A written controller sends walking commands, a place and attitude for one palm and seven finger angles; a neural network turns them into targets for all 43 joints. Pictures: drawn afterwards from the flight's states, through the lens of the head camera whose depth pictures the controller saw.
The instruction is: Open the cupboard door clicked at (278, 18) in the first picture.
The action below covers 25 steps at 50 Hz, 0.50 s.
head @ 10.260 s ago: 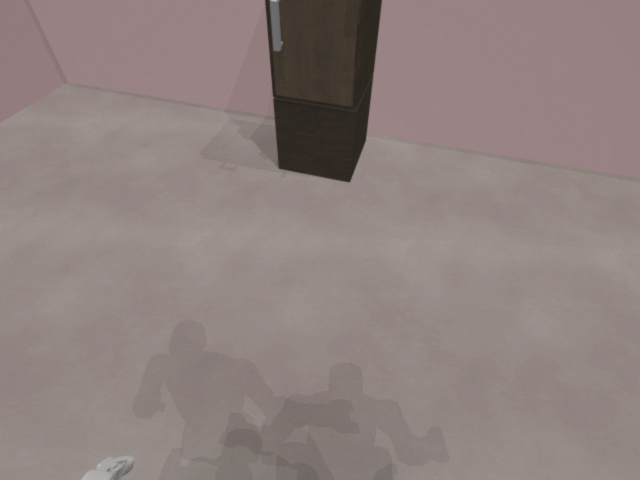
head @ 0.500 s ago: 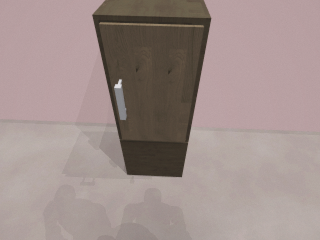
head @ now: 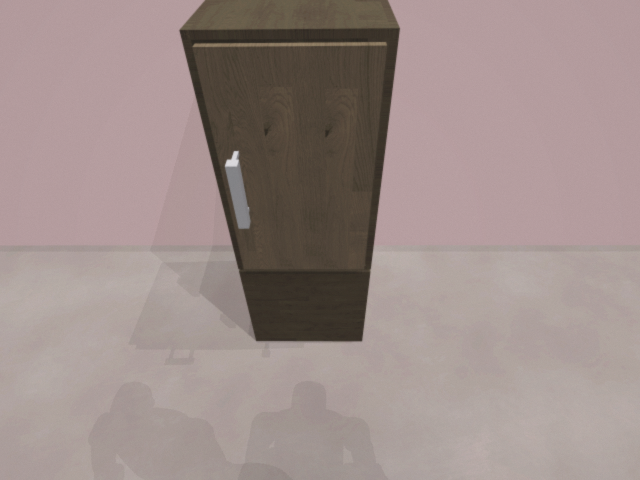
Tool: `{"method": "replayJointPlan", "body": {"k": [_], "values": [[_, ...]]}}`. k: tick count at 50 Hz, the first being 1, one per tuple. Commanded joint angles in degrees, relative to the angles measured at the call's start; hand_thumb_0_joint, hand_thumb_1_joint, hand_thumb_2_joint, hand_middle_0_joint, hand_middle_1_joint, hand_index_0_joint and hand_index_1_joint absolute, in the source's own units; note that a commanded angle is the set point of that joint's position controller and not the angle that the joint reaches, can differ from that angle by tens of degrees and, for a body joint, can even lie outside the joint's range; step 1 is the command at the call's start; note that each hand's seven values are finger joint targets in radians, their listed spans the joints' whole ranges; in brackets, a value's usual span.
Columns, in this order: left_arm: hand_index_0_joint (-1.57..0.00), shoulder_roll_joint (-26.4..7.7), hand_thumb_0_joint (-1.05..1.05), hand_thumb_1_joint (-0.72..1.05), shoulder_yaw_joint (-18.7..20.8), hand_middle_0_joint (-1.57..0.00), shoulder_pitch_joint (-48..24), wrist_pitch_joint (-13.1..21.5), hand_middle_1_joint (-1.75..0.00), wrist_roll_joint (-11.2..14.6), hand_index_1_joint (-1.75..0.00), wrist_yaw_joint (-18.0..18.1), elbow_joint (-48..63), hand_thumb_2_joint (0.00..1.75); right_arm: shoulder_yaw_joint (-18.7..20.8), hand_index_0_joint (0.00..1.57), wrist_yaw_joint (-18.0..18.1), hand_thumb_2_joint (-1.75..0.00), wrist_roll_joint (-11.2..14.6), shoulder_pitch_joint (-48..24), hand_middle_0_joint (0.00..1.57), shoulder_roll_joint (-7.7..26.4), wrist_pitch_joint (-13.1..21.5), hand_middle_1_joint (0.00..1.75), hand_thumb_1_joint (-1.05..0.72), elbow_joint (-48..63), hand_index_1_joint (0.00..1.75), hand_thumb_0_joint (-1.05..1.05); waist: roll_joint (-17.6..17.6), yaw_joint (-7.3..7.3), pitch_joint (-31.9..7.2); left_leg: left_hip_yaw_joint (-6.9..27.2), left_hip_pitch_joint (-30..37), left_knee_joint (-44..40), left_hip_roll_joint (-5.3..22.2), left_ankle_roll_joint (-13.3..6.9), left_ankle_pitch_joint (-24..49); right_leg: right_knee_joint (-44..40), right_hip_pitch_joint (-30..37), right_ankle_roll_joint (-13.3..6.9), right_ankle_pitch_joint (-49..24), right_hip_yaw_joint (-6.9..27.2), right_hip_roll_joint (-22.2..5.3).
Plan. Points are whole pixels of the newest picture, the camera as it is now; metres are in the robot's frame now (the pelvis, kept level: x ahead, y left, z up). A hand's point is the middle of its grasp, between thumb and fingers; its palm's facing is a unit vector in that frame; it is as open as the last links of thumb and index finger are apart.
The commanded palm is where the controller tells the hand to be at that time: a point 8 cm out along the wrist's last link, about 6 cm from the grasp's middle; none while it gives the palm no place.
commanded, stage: come to a stop and stand still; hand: left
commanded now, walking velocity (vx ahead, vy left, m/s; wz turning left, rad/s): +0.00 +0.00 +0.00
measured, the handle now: (240, 190) +0.71 +0.22 -0.05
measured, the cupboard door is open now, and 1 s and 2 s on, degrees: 0 0 0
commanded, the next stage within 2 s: look again from close up in 0.74 s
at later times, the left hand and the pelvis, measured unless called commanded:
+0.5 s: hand out of the picture -0.04 +0.18 -0.17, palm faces +0.01 -0.99 -0.17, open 7.4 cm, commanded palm none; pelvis -0.04 +0.02 +0.00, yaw -1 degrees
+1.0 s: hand out of the picture -0.11 +0.17 -0.17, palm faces +0.03 -0.99 -0.15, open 7.4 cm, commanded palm none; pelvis -0.05 +0.02 +0.00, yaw -2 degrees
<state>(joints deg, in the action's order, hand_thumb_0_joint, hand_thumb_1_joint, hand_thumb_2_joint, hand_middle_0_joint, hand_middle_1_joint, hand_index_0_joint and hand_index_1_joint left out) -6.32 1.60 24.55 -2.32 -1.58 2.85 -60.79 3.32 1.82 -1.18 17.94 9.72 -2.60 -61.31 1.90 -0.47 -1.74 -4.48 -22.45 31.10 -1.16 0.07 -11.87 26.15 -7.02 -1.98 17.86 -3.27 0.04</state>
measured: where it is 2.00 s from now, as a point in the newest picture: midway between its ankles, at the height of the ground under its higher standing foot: outside the picture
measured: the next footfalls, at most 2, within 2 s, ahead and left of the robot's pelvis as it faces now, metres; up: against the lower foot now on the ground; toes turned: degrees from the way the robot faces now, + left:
left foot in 0.12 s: +0.06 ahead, +0.11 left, +0.00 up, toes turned +1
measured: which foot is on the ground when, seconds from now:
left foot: up 0.00-0.10, down 0.12-1.00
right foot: down 0.00-1.00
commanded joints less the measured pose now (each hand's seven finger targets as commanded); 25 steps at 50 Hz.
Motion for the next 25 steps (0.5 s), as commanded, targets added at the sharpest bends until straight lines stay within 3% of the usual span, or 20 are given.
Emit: {"method": "replayJointPlan", "body": {"k": [1, 3, 5, 6, 7, 8, 9, 12, 15, 18, 25], "values": [[-0.2, -6.2, 0.0, 0.9, 0.5, -0.2, -5.5, 3.3, -0.3, 0.5, -0.3, 0.6, 4.2, 0.9, 0.1, 0.2, -1.1, -0.9, 0.6, 3.0, 0.2, 1.4, 1.2, 0.3, -0.9, 1.8, 0.3, 0.0, -9.8, -2.67, 10.5, 4.8, 3.4, 11.2, 3.3, -0.2, -3.2, -16.2, -14.6, -5.9, 0.4, 11.9, -12.1], [-0.2, -6.3, 0.0, 0.9, 0.2, -0.2, -2.6, 3.6, -0.3, 0.4, -0.3, 0.2, 2.7, 0.9, -0.6, 0.2, -0.9, -0.9, 0.8, 2.1, 0.2, 0.7, 1.9, 0.3, -0.9, 1.9, 0.3, 0.0, -7.3, -1.86, 10.7, 3.4, 4.4, 2.8, 3.3, -0.2, -2.6, -12.4, -10.6, -5.0, -8.3, 10.0, -10.8], [-0.2, -6.0, 0.0, 0.9, -0.4, -0.2, 0.6, 3.5, -0.3, 0.6, -0.3, 0.0, 0.7, 0.9, -1.2, 0.2, -0.2, -0.9, 0.9, 3.4, 0.2, 0.9, 2.8, 0.3, -0.9, 0.6, 0.3, 0.0, -2.5, -0.94, 7.5, 5.4, 11.4, -8.4, 4.5, -0.7, 8.1, -6.4, -8.4, -2.4, -13.6, 8.3, -8.3], [-0.2, -5.1, 0.0, 0.9, -0.6, -0.2, 2.4, 3.4, -0.3, 0.9, -0.3, -0.1, 0.2, 0.9, -1.4, 0.2, 0.3, -0.9, 0.9, 3.1, 0.2, 2.0, 3.5, 0.3, -0.9, 0.2, 0.3, 0.0, 0.9, 0.26, 6.1, 7.4, 13.3, -9.4, 6.9, -1.4, 13.3, -5.3, -7.2, -0.9, -14.5, 7.2, -6.1], [-0.2, -4.7, 0.0, 0.9, -0.6, -0.2, 3.5, 3.4, -0.3, 0.9, -0.3, -0.1, -0.3, 0.9, -1.4, 0.2, 0.7, -0.9, 0.9, 2.6, 0.2, 3.0, 3.7, 0.3, -0.9, 0.1, 0.3, 0.0, 0.5, 1.17, 5.1, 7.7, 13.3, -8.0, 8.1, -1.8, 15.9, -5.9, -5.6, -0.3, -15.2, 7.0, -5.4], [-0.2, -4.5, 0.0, 0.9, -0.6, -0.2, 3.6, 3.5, -0.3, 1.0, -0.3, 0.0, -0.8, 0.9, -1.5, 0.2, 1.1, -0.9, 0.7, 2.8, 0.2, 3.2, 3.7, 0.3, -0.9, -0.2, 0.3, 0.0, -1.8, 0.98, 4.3, 7.2, 13.2, -7.1, 8.4, -1.8, 16.1, -6.4, -4.4, -0.1, -17.0, 7.1, -5.4], [-0.2, -5.0, 0.0, 0.9, -0.7, -0.2, 2.6, 3.4, -0.3, 1.2, -0.3, -0.1, -1.3, 0.9, -1.9, 0.2, 1.1, -0.9, 0.8, 2.7, 0.2, 2.9, 3.9, 0.3, -0.9, -1.0, 0.3, 0.0, 0.8, 0.74, 2.9, 7.8, 13.0, -8.3, 7.9, -1.8, 17.1, -5.2, -2.3, 0.1, -17.5, 6.2, -6.0], [-0.2, -5.4, 0.0, 0.9, -0.8, -0.2, 1.7, 3.0, -0.3, 1.0, -0.3, 0.0, -1.3, 0.9, -1.8, 0.2, 0.8, -0.9, 1.0, 1.6, 0.2, 3.7, 3.7, 0.3, -0.9, -1.3, 0.3, 0.0, 1.1, 0.98, 2.1, 8.5, 12.0, -10.6, 8.0, -2.0, 10.1, -6.6, -0.7, 0.8, -11.1, 6.0, -5.6], [-0.2, -4.9, 0.0, 0.9, -1.0, -0.2, 0.9, 2.8, -0.3, 0.8, -0.3, -0.1, -1.4, 0.9, -1.8, 0.2, 0.6, -0.9, 0.9, 1.0, 0.2, 3.2, 3.2, 0.3, -0.9, -1.5, 0.3, 0.0, -0.4, 0.76, 6.8, 9.5, 8.9, -13.7, 7.4, -1.7, 0.3, -7.8, -3.2, 0.7, -6.2, 6.1, -5.4], [-0.2, -4.8, 0.0, 0.9, -0.9, -0.2, 0.7, 2.7, -0.3, 0.6, -0.3, -0.2, -1.2, 0.9, -1.6, 0.2, 0.3, -0.9, 0.7, 1.2, 0.2, 3.3, 2.8, 0.3, -0.9, -1.5, 0.3, 0.0, -0.8, 0.7, 8.7, 10.4, 6.7, -15.6, 7.1, -1.6, -6.3, -7.9, -4.5, 0.7, -2.7, 5.9, -5.1], [-0.2, -4.7, 0.0, 0.9, -0.4, -0.2, 1.7, 2.6, -0.3, 0.3, -0.3, -0.3, -0.7, 0.9, -1.1, 0.2, -0.1, -0.9, 0.3, 2.2, 0.2, 3.6, 2.4, 0.3, -0.9, -1.1, 0.3, 0.0, -0.5, 0.73, 8.7, 12.0, 4.8, -18.4, 7.3, -1.9, -13.2, -6.9, -5.7, 0.8, 0.7, 5.3, -4.4]]}}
